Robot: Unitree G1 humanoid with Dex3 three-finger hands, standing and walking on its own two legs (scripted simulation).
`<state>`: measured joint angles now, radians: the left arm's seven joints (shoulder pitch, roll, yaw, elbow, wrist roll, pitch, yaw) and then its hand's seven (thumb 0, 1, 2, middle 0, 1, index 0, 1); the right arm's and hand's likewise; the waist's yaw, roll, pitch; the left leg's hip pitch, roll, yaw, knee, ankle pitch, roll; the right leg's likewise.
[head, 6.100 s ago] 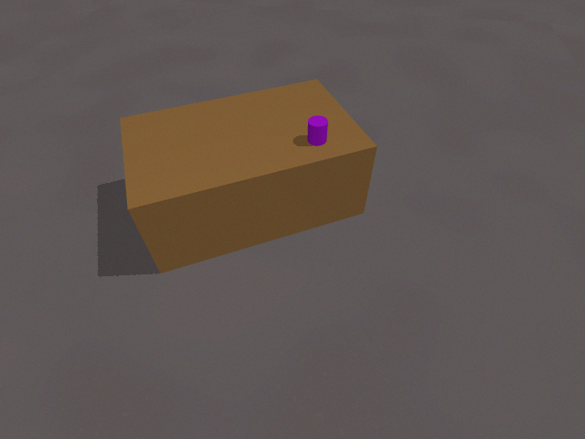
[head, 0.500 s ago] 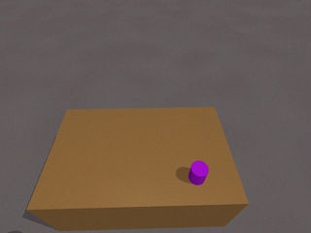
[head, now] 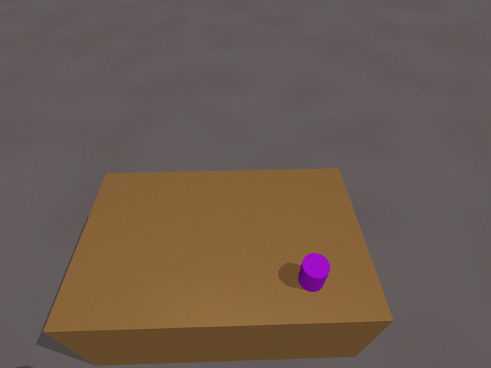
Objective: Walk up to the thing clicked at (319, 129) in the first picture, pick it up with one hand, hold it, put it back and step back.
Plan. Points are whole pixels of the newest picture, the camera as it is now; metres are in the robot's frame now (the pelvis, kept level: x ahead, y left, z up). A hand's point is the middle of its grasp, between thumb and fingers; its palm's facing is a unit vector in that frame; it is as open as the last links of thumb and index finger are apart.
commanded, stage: stand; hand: right
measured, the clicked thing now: (313, 272) +0.46 -0.19 -0.35
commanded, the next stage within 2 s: go down in 0.52 s
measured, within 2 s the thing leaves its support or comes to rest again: neither
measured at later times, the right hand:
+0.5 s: hand out of the picture +0.08 -0.25 -0.16, palm faces -0.03 +0.94 -0.34, open 7.4 cm
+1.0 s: hand out of the picture +0.14 -0.26 -0.15, palm faces +0.02 +0.94 -0.34, open 14.2 cm
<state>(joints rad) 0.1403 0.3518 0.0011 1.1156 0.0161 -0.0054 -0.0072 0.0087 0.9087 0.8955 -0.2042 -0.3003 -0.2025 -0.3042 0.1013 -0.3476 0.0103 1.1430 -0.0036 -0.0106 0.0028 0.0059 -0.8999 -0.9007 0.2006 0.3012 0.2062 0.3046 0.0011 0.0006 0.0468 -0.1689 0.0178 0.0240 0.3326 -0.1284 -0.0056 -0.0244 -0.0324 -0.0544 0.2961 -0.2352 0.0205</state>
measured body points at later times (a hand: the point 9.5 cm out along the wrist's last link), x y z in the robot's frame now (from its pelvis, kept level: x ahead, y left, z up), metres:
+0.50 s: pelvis +0.00 +0.00 +0.00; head +0.01 +0.00 +0.45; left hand +0.07 +0.30 -0.13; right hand +0.08 -0.30 -0.13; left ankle +0.03 +0.12 -0.75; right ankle -0.05 -0.13 -0.75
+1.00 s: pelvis -0.01 -0.01 -0.01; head +0.03 -0.01 +0.43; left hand +0.11 +0.25 -0.13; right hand +0.13 -0.31 -0.13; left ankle +0.03 +0.12 -0.75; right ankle -0.05 -0.13 -0.75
